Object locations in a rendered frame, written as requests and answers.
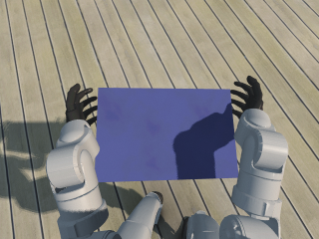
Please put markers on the robot right forearm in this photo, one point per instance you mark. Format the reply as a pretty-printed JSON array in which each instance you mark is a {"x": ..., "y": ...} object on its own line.
[{"x": 261, "y": 167}]

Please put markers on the left robot shin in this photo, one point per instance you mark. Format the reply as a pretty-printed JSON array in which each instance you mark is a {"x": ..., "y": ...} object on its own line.
[{"x": 154, "y": 195}]

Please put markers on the robot left forearm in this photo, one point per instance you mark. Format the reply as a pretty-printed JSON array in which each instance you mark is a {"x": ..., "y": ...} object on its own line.
[{"x": 74, "y": 182}]

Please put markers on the robot right upper arm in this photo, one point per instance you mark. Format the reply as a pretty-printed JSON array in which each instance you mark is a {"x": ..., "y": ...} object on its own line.
[{"x": 245, "y": 227}]

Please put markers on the robot left hand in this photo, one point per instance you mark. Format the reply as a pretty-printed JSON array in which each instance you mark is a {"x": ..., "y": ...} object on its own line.
[{"x": 74, "y": 108}]

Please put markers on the robot right hand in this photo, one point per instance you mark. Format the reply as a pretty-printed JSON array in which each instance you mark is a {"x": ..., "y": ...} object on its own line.
[{"x": 252, "y": 101}]

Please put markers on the carton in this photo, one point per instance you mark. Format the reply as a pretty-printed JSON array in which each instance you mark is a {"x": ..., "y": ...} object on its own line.
[{"x": 151, "y": 134}]

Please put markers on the robot left foot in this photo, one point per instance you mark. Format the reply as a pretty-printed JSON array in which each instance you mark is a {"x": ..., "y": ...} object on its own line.
[{"x": 160, "y": 198}]

